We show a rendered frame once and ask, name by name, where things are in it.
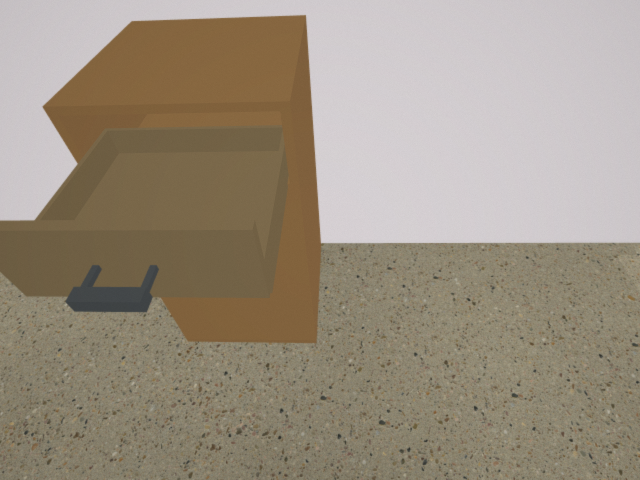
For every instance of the cabinet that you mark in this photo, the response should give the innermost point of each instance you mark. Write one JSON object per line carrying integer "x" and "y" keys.
{"x": 244, "y": 71}

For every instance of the handle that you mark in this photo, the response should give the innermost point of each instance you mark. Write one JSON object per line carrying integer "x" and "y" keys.
{"x": 87, "y": 298}

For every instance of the drawer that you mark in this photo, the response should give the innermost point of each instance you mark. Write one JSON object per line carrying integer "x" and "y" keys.
{"x": 204, "y": 204}

